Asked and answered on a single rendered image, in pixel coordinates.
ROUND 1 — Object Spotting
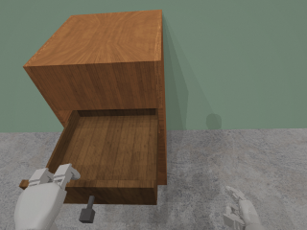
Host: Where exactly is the drawer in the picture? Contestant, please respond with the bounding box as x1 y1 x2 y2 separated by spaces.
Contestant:
18 108 159 205

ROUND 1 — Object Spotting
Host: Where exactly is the cabinet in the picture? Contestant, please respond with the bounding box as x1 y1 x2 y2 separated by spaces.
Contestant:
23 10 167 185

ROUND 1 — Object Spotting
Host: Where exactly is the right robot hand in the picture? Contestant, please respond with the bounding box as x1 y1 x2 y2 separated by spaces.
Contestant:
223 186 262 230

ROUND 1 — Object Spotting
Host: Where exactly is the handle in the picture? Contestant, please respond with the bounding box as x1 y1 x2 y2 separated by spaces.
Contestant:
79 195 96 223

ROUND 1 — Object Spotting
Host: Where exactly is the left robot hand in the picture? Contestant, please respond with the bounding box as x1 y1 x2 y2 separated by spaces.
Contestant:
13 163 81 230

